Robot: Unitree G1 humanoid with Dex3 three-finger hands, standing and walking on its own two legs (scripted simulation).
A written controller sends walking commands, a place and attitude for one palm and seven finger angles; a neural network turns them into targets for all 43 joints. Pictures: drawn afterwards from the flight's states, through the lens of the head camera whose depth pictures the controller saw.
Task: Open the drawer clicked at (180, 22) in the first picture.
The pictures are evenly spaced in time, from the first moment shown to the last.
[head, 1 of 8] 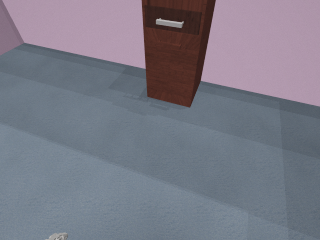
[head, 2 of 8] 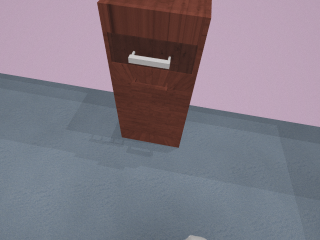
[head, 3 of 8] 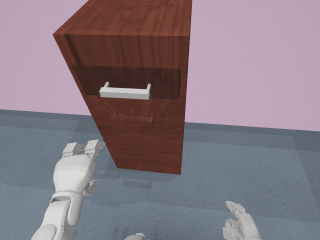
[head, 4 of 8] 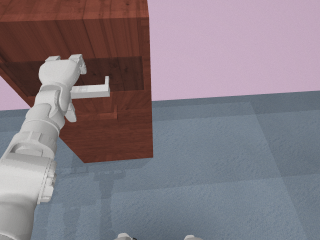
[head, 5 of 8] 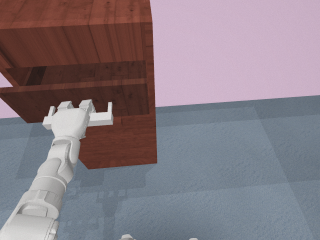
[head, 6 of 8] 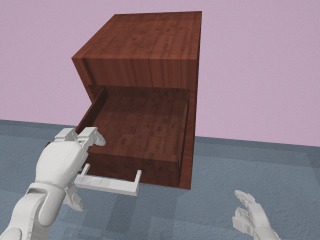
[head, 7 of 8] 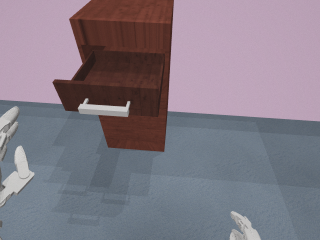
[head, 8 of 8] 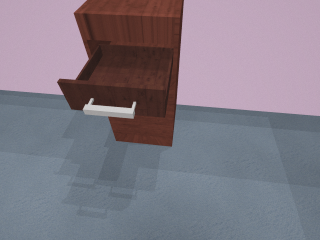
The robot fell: no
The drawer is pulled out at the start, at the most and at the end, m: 0.00 0.30 0.30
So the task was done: yes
